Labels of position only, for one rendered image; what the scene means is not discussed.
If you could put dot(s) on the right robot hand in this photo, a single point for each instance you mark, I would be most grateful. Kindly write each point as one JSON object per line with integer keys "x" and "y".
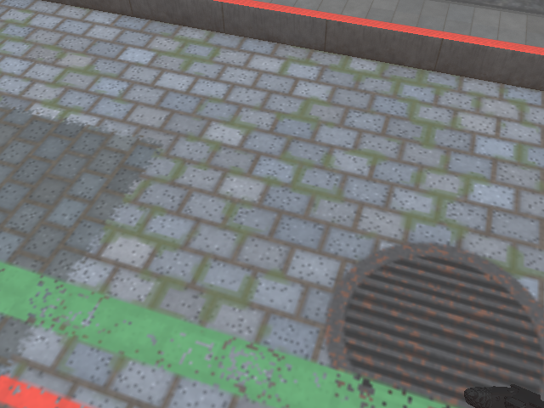
{"x": 502, "y": 397}

